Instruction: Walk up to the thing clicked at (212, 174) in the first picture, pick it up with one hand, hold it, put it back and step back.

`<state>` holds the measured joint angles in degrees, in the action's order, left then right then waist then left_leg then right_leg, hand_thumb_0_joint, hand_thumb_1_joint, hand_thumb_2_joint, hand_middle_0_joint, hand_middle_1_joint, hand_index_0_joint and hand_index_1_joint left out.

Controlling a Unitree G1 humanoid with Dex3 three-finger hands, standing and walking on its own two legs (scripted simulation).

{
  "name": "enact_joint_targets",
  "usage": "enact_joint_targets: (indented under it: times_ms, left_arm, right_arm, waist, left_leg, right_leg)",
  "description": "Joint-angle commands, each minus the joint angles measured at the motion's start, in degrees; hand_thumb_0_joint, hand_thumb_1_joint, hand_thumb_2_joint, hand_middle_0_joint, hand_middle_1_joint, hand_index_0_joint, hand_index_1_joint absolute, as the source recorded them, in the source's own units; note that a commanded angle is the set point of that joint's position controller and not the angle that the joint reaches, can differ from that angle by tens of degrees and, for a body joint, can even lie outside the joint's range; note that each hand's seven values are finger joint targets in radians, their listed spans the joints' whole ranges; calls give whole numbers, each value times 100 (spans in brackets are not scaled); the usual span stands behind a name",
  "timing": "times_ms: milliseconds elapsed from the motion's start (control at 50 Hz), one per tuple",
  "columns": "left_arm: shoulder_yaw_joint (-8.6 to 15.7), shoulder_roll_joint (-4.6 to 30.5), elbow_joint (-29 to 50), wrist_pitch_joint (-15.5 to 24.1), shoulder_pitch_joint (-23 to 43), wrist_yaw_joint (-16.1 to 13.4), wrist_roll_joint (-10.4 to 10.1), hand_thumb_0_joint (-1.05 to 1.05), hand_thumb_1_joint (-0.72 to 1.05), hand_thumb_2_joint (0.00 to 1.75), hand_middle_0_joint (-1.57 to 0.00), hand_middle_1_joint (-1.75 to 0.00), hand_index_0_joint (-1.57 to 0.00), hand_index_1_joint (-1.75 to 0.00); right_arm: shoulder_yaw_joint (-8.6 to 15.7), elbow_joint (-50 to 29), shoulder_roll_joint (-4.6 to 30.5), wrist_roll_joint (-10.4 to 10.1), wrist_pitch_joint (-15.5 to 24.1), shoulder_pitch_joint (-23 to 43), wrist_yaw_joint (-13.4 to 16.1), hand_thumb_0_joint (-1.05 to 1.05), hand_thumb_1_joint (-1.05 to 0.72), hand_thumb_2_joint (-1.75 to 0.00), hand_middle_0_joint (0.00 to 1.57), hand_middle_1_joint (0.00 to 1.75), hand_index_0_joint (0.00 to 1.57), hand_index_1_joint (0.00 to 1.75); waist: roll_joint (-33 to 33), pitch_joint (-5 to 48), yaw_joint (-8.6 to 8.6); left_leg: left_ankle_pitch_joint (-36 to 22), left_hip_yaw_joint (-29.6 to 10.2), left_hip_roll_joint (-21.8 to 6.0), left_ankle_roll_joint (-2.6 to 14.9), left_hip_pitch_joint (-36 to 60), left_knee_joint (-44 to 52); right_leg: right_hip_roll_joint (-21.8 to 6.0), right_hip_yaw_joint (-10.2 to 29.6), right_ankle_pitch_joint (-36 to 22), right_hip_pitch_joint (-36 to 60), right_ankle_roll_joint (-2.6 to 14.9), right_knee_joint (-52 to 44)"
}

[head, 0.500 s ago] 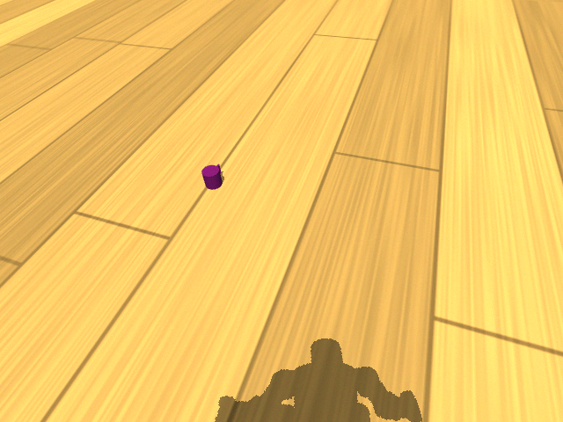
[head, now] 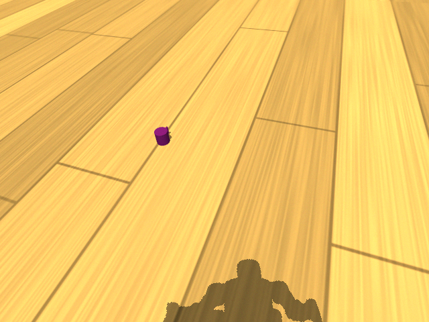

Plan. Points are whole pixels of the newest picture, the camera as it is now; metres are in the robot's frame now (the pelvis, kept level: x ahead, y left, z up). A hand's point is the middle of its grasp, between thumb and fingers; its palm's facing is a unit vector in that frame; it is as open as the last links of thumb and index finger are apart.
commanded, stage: stand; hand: left
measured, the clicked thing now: (163, 134) +1.43 +0.41 -0.74
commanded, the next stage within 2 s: walk up in 0.62 s
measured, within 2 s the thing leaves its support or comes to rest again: neither
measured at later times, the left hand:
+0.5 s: hand out of the picture +0.07 +0.25 -0.16, palm faces -0.03 -0.94 -0.34, open 7.4 cm
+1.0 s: hand out of the picture +0.08 +0.37 -0.18, palm faces +0.07 -0.92 -0.38, open 7.4 cm
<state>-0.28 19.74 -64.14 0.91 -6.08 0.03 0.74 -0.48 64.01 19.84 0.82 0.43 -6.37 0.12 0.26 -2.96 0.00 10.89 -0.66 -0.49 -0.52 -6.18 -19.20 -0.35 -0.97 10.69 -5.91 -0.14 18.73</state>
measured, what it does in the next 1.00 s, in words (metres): walks ahead: left foot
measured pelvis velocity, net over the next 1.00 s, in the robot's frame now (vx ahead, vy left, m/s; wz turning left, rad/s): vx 0.09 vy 0.07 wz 0.10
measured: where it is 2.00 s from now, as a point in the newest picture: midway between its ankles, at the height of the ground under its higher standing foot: (207, 257)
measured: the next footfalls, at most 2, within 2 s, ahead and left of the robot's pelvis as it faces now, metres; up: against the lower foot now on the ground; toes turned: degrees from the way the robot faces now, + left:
left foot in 0.92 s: +0.18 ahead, +0.20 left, +0.00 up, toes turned +9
right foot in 1.42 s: +0.47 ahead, -0.04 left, +0.00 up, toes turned +2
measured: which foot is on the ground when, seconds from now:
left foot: down 0.00-0.70, up 0.72-0.90, down 0.92-1.00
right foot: down 0.00-0.96, up 0.98-1.00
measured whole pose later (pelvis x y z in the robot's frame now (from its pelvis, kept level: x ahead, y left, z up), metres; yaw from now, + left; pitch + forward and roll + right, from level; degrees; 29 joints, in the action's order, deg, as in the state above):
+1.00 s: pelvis +0.09 +0.07 -0.03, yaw +6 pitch -3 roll -1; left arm 4.7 26.9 -57.6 1.4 -17.0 2.9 2.0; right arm 6.4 53.9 25.0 2.3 3.6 -12.9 -4.3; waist -2.4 -3.1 0.7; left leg 14.8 3.0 -1.8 1.3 -20.2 -38.1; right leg -5.3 0.0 28.5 -10.8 2.5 50.4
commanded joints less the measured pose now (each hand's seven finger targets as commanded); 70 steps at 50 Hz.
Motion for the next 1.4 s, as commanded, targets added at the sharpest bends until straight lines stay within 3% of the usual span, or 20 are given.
enact_joint_targets:
  times_ms: [0,580,600,620,660,680,700,780,840,880,900,920,940,960,1000,1080,1200,1300,1340,1380]
  left_arm:
    - [242,1201,311,92,238,-64,-30,0,90,90,-20,-30,-20,-30]
    - [242,1198,293,86,172,-64,-20,0,90,90,-20,-30,-20,-30]
    - [647,1854,565,204,-246,104,34,0,90,90,-20,-30,-20,-30]
    - [678,1826,545,226,-364,157,104,0,90,90,-20,-30,-20,-30]
    - [797,1905,628,284,-770,200,131,0,90,90,-20,-30,-20,-30]
    - [860,2068,664,335,-1027,174,157,0,90,90,-20,-30,-20,-30]
    - [875,2126,797,393,-1000,160,180,0,90,90,-20,-30,-20,-30]
    - [872,2094,1253,440,-202,192,173,0,90,90,-20,-30,-20,-30]
    - [833,2044,1411,419,-71,273,157,0,90,90,-20,-30,-20,-30]
    - [775,1886,1445,368,-32,311,109,0,90,90,-20,-30,-20,-30]
    - [708,1659,1432,332,-274,316,108,0,90,90,-20,-30,-20,-30]
    - [598,1252,1480,308,-603,340,74,0,90,90,-20,-30,-20,-30]
    - [571,1250,1643,321,-428,303,19,0,90,90,-20,-30,-20,-30]
    - [627,1806,1667,324,-20,245,58,0,90,90,-20,-30,-20,-30]
    - [594,1851,1339,280,-705,277,-77,0,90,90,-20,-30,-20,-30]
    - [645,1762,1219,231,-932,423,-6,0,90,90,-20,-30,-20,-30]
    - [663,1596,1635,247,-53,559,24,0,90,90,-20,-30,-20,-30]
    - [659,1380,1740,313,252,552,-5,0,90,90,-20,-30,-20,-30]
    - [677,1361,1687,331,116,520,-21,0,90,90,-20,-30,-20,-30]
    - [820,1586,1412,381,-1004,416,4,0,90,90,-20,-30,-20,-30]
  right_arm:
    - [252,-327,1170,-28,130,175,57,0,-90,-90,20,30,20,30]
    - [256,-320,1216,-25,136,144,55,0,-90,-90,20,30,20,30]
    - [626,-639,1700,40,206,-220,-128,0,-90,-90,20,30,20,30]
    - [663,-682,1737,103,199,-68,-203,0,-90,-90,20,30,20,30]
    - [628,-1109,1421,126,202,603,-295,0,-90,-90,20,30,20,30]
    - [597,-1270,1214,148,218,860,-302,0,-90,-90,20,30,20,30]
    - [620,-1332,1281,172,251,883,-294,0,-90,-90,20,30,20,30]
    - [778,-1281,1499,79,288,55,-487,0,-90,-90,20,30,20,30]
    - [856,-1274,1412,94,302,-259,-551,0,-90,-90,20,30,20,30]
    - [965,-1045,1447,122,323,-1054,-504,0,-90,-90,20,30,20,30]
    - [1052,-913,1617,155,349,-1564,-434,0,-90,-90,20,30,20,30]
    - [1192,-857,2075,202,377,-2161,-350,0,-90,-90,20,30,20,30]
    - [1222,-1089,2642,139,436,-2174,-324,0,-90,-90,20,30,20,30]
    - [1227,-1237,2669,-21,411,-1714,-321,0,-90,-90,20,30,20,30]
    - [1000,-1503,2207,-39,468,-947,-263,0,-90,-90,20,30,20,30]
    - [881,-1575,1892,-29,578,-1036,-258,0,-90,-90,20,30,20,30]
    - [873,-1699,1951,-79,638,-1280,-267,0,-90,-90,20,30,20,30]
    - [870,-1789,1947,-52,599,-1393,-224,0,-90,-90,20,30,20,30]
    - [857,-1820,1898,-31,559,-1436,-176,0,-90,-90,20,30,20,30]
    - [770,-1917,1728,-12,527,-1399,-145,0,-90,-90,20,30,20,30]
  waist:
    - [-41,438,13]
    - [-38,422,15]
    - [-95,957,98]
    - [42,501,219]
    - [-455,-306,590]
    - [-1065,-454,842]
    - [-686,-495,805]
    - [-872,-310,190]
    - [-867,-237,-14]
    - [-322,73,-440]
    - [277,410,-632]
    - [1611,632,-853]
    - [2041,607,-854]
    - [949,155,-710]
    - [376,-187,-126]
    - [682,-239,-41]
    - [607,-610,-229]
    - [563,-320,-225]
    - [461,-199,-135]
    - [-181,572,462]
  left_leg:
    - [-931,-475,-674,182,-31,272]
    - [-861,-522,-677,175,21,329]
    - [2077,-696,-423,633,-248,-177]
    - [2845,-839,-488,725,-1144,-330]
    - [2095,-328,-187,507,-2927,-1397]
    - [1640,101,-63,306,-3722,-2674]
    - [1578,-304,-351,229,-3912,-2955]
    - [1370,-315,-703,140,-2628,-2371]
    - [592,183,-430,99,-1321,-1562]
    - [-113,726,-37,111,180,-1111]
    - [316,757,156,233,1150,-1219]
    - [2116,-885,-632,692,1853,-379]
    - [3701,-4064,-2080,1356,1403,1036]
    - [4097,-4480,-2375,1685,345,1267]
    - [3015,-2695,-1820,1293,46,828]
    - [1541,-1319,-1385,1125,-400,1059]
    - [1345,-873,-1352,1203,-332,1189]
    - [-454,-515,-1359,1071,-46,568]
    - [-1176,-375,-1313,991,-33,48]
    - [-2182,146,-818,733,-346,-1976]
  right_leg:
    - [-726,531,-903,113,163,-273]
    - [-728,493,-717,82,151,-295]
    - [-421,334,2056,464,351,280]
    - [-617,637,2785,278,506,399]
    - [-1320,1636,3456,707,954,-296]
    - [-2184,2568,3292,1127,1404,-1167]
    - [-2616,2948,2731,1121,1698,-1333]
    - [-1913,1412,2446,305,1294,-1163]
    - [-1439,428,1833,-644,1021,-664]
    - [-1088,-187,1270,-1396,826,457]
    - [-848,-465,776,-1939,746,1652]
    - [-289,-793,1138,-2925,477,3730]
    - [299,-56,2287,-3636,360,4753]
    - [-156,734,2150,-3345,411,5046]
    - [-546,788,1131,-3297,323,4783]
    - [-693,407,388,-2621,36,3708]
    - [-746,153,-329,-2697,35,2136]
    - [-511,-102,-569,-1971,196,1397]
    - [-340,-238,-312,-1515,269,1295]
    - [-27,-452,-40,301,438,861]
